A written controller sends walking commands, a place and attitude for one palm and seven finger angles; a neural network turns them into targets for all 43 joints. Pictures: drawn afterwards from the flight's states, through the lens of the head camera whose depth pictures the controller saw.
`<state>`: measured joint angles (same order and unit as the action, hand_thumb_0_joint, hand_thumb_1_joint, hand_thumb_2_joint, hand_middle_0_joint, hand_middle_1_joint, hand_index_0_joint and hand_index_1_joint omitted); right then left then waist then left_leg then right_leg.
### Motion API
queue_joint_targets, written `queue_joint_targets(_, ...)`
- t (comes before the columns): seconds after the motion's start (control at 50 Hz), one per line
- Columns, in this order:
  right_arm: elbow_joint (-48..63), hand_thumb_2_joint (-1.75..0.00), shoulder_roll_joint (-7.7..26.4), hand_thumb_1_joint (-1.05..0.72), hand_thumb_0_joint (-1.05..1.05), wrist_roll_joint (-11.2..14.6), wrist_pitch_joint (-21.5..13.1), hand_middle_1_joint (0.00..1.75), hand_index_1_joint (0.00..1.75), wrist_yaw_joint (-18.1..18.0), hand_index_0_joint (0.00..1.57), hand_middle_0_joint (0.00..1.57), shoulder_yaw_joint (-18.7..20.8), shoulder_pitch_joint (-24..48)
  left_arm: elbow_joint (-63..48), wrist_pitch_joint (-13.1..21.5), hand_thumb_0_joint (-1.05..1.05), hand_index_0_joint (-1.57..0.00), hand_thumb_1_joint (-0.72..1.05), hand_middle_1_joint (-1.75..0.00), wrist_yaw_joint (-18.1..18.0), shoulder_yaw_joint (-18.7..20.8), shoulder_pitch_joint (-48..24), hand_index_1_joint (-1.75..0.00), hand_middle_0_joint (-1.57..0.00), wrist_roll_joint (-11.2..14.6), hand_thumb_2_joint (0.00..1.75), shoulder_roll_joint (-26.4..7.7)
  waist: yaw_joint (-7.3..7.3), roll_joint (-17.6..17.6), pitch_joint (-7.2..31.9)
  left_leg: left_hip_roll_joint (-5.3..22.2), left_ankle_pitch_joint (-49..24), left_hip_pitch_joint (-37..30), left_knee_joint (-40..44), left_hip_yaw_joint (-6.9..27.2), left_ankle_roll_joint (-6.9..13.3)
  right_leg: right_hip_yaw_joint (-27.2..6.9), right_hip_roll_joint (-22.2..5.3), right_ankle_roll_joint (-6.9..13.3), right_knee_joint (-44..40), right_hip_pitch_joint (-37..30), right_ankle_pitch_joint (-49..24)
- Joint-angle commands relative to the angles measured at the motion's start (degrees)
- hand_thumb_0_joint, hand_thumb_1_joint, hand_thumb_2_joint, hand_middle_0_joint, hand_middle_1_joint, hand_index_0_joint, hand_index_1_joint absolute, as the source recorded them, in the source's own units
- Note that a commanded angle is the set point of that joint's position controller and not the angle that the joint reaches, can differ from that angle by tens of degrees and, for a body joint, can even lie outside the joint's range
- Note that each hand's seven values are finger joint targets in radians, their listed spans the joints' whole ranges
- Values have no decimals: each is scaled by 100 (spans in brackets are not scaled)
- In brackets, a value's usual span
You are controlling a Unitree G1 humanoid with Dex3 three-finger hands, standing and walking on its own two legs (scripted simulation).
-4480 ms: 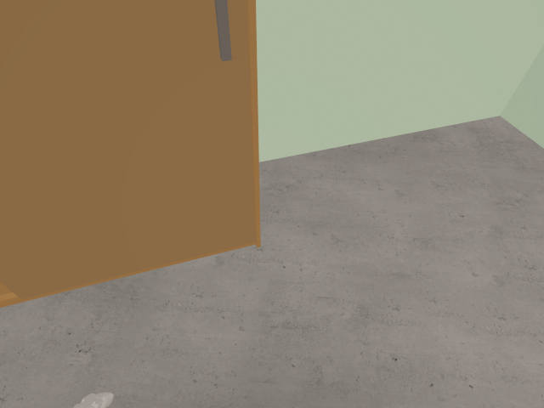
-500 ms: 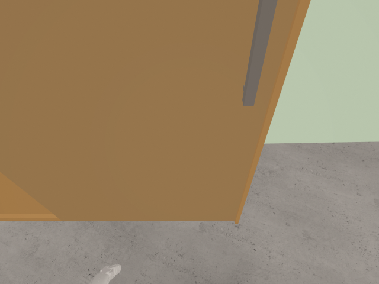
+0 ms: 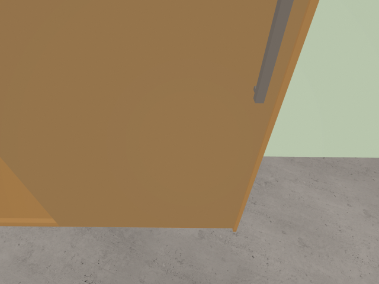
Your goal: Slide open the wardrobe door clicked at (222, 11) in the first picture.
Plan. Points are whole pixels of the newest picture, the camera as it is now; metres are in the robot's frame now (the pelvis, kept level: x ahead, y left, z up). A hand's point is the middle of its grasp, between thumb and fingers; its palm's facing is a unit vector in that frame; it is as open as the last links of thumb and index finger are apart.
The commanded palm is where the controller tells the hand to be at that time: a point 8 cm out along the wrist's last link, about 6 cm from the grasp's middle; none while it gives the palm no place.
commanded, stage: come to a stop and stand still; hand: right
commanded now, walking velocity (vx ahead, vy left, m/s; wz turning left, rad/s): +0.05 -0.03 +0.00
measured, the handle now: (268, 51) +0.55 -0.13 +0.26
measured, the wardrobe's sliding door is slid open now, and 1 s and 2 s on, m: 0.00 0.00 0.00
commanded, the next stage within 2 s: look again from close up in 0.74 s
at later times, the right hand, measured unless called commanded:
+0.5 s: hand out of the picture -0.04 -0.19 -0.16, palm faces +0.00 +0.99 -0.17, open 7.4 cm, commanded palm none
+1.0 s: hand out of the picture -0.02 -0.20 -0.16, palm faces -0.03 +0.98 -0.18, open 7.4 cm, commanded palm none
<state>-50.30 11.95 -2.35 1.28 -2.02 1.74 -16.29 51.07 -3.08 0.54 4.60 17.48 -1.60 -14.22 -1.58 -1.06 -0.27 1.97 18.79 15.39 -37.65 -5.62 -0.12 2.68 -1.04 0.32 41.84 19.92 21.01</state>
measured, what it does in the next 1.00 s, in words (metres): steps on the spot: right foot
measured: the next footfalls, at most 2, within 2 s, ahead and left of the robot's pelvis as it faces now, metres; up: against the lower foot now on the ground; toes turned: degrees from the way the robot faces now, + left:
right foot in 0.02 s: +0.09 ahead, -0.09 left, +0.00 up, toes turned -3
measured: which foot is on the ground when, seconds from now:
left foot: down 0.00-1.00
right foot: up 0.00-0.00, down 0.02-1.00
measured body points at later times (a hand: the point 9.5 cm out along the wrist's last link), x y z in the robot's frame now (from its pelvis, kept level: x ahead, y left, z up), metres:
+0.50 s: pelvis -0.01 -0.02 +0.02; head -0.02 -0.04 +0.47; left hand -0.02 +0.20 -0.13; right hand -0.04 -0.24 -0.15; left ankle +0.02 +0.13 -0.72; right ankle +0.05 -0.09 -0.72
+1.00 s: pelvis -0.01 -0.03 +0.02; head -0.02 -0.04 +0.47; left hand -0.01 +0.20 -0.13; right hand -0.02 -0.25 -0.14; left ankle +0.02 +0.13 -0.72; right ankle +0.05 -0.09 -0.72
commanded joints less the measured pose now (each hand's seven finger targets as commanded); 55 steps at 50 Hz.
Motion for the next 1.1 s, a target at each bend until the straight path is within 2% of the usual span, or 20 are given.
queue_joint_targets(0.0, 489, -90, 662, -90, 0, 95, -39, 30, 30, -16, 20, 20, 159, 66, -337, 269, 0, -20, 90, -30, -53, -31, 435, -30, -20, -36, 90, -524, 6, -552, -427, 267, 889, 1130, 885, 404, 149, -1058, -772, 419, -1913, -640, 249)
queue_joint_targets(0.02, 433, -90, 507, -90, 0, 96, -19, 30, 30, -19, 20, 20, 114, 9, -330, 279, 0, -20, 90, -30, -60, -37, 338, -30, -20, -40, 90, -598, 69, -1102, -389, 10, 781, 753, 471, 22, 26, -1626, -1004, 582, -2540, -210, 852)
queue_joint_targets(0.04, 321, -90, 476, -90, 0, 84, -25, 30, 30, -20, 20, 20, 82, -35, -304, 294, 0, -20, 90, -30, -82, -44, 125, -30, -20, -20, 90, -610, 158, -1078, -524, -14, 559, 361, 344, 37, -2, -1735, -1082, 655, -2825, 244, 1199)
queue_joint_targets(0.06, 199, -90, 455, -90, 0, 94, -46, 30, 30, 0, 20, 20, 76, -196, -307, 289, 0, -20, 90, -30, -103, -76, -83, -30, -20, -13, 90, -569, 295, -735, -593, 32, 285, -120, 459, 120, 34, -1552, -1024, 623, -2814, 631, 1250)
queue_joint_targets(0.1, 31, -90, 423, -90, 0, 92, -100, 30, 30, 19, 20, 20, 54, -437, -233, 314, 0, -20, 90, -30, -118, -139, -133, -30, -20, 6, 90, -449, 363, -282, -365, 134, -148, -554, 1009, 263, 89, -1064, -732, 418, -2494, 512, 742)
queue_joint_targets(0.14, -15, -90, 516, -90, 0, 93, -125, 30, 30, 3, 20, 20, 57, -445, -121, 321, 0, -20, 90, -30, -113, -167, 11, -30, -20, 27, 90, -354, 255, 15, -412, 307, 178, -415, 1331, 491, 120, -775, -552, 269, -2354, 419, 765)
queue_joint_targets(0.18, -34, -90, 530, -90, 0, 78, -113, 30, 30, -11, 20, 20, 66, -445, 4, 285, 0, -20, 90, -30, -110, -153, 111, -30, -20, 28, 90, -317, 173, 36, -582, 352, 619, -36, 1525, 601, 124, -742, -506, 226, -2371, 350, 962)
queue_joint_targets(0.28, -187, -90, 374, -90, 0, 78, -157, 30, 30, -55, 20, 20, 19, -666, 244, 298, 0, -20, 90, -30, -119, -173, 294, -30, -20, 56, 90, -146, 104, 144, -545, 406, 368, 115, 1677, 688, 122, -676, -487, 196, -2274, 110, 564)
queue_joint_targets(0.32, -245, -90, 326, -90, 0, 81, -177, 30, 30, -66, 20, 20, 4, -763, 324, 310, 0, -20, 90, -30, -121, -177, 328, -30, -20, 69, 90, -110, 97, 172, -410, 418, 220, 82, 1682, 684, 120, -660, -505, 199, -2238, -19, 411)
queue_joint_targets(0.38, -355, -90, 259, -90, 0, 77, -192, 30, 30, -76, 20, 20, -18, -877, 429, 322, 0, -20, 90, -30, -129, -184, 342, -30, -20, 80, 90, -53, 89, 144, -493, 416, 149, 117, 1692, 720, 119, -663, -504, 186, -2269, 7, 379)
queue_joint_targets(0.44, -464, -90, 191, -90, 0, 74, -208, 30, 30, -83, 20, 20, -42, -988, 501, 354, 0, -20, 90, -30, -138, -188, 311, -30, -20, 95, 90, -58, 109, -72, -394, 382, -237, -26, 1574, 621, 97, -724, -583, 203, -2401, -66, 295)
queue_joint_targets(0.5, -574, -90, 155, -90, 0, 64, -217, 30, 30, -88, 20, 20, -60, -1077, 561, 367, 0, -20, 90, -30, -144, -186, 267, -30, -20, 110, 90, -81, 129, -97, -357, 370, -484, -141, 1535, 582, 80, -747, -630, 212, -2471, -103, 230)
queue_joint_targets(0.58, -685, -90, 96, -90, 0, 59, -206, 30, 30, -92, 20, 20, -73, -1130, 618, 357, 0, -20, 90, -30, -151, -174, 211, -30, -20, 110, 90, -66, 140, -94, -527, 367, -386, -101, 1565, 599, 58, -763, -626, 201, -2596, -23, 452)
queue_joint_targets(0.64, -718, -90, 86, -90, 0, 53, -200, 30, 30, -95, 20, 20, -72, -1142, 643, 355, 0, -20, 90, -30, -151, -171, 186, -30, -20, 107, 90, -87, 142, -56, -486, 356, -365, -132, 1550, 587, 51, -800, -640, 196, -2666, -40, 519)
queue_joint_targets(0.68, -735, -90, 83, -90, 0, 50, -202, 30, 30, -94, 20, 20, -74, -1145, 657, 343, 0, -20, 90, -30, -147, -167, 155, -30, -20, 105, 90, -95, 145, 57, -602, 359, -269, -47, 1594, 628, 46, -796, -618, 190, -2660, 8, 586)
queue_joint_targets(0.7, -737, -90, 110, -90, 0, 45, -209, 30, 30, -97, 20, 20, -72, -1154, 654, 349, 0, -20, 90, -30, -141, -168, 162, -30, -20, 111, 90, -107, 143, 110, -503, 380, -344, -76, 1603, 629, 54, -777, -625, 199, -2625, -86, 452)
queue_joint_targets(0.84, -723, -90, 148, -90, 0, 45, -210, 30, 30, -92, 20, 20, -53, -1062, 686, 338, 0, -20, 90, -30, -128, -166, 119, -30, -20, 94, 90, -96, 130, 75, -599, 394, -124, 43, 1696, 717, 59, -739, -583, 167, -2634, -48, 544)
queue_joint_targets(0.9, -715, -90, 180, -90, 0, 48, -217, 30, 30, -92, 20, 20, -47, -1025, 702, 349, 0, -20, 90, -30, -126, -165, 148, -30, -20, 97, 90, -134, 129, 24, -471, 393, -244, -42, 1673, 712, 70, -755, -607, 170, -2647, -123, 451)
queue_joint_targets(1.0, -738, -90, 205, -90, 0, 49, -205, 30, 30, -85, 20, 20, -43, -970, 733, 334, 0, -20, 90, -30, -120, -160, 104, -30, -20, 93, 90, -164, 140, -24, -575, 369, -162, 1, 1674, 703, 51, -774, -623, 155, -2723, -53, 620)
queue_joint_targets(1.08, -749, -90, 209, -90, 0, 55, -214, 30, 30, -79, 20, 20, -37, -962, 757, 327, 0, -20, 90, -30, -121, -158, 124, -30, -20, 89, 90, -137, 144, 164, -577, 398, 0, 17, 1764, 783, 62, -718, -572, 150, -2653, -32, 582)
